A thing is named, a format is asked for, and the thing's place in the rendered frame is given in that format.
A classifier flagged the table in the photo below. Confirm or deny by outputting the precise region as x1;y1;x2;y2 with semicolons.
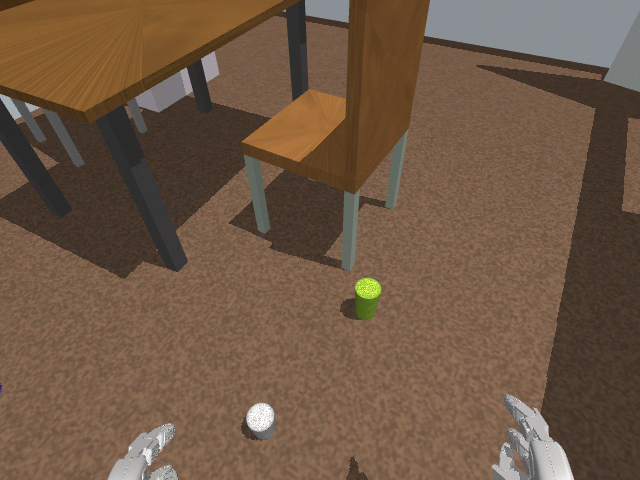
0;0;309;272

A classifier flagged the left robot hand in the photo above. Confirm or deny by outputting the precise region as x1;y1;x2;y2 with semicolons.
107;423;178;480

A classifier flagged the right robot hand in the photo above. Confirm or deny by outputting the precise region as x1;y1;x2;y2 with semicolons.
492;394;574;480

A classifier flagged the chair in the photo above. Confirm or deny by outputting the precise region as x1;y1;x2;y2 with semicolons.
241;0;430;271
0;0;148;167

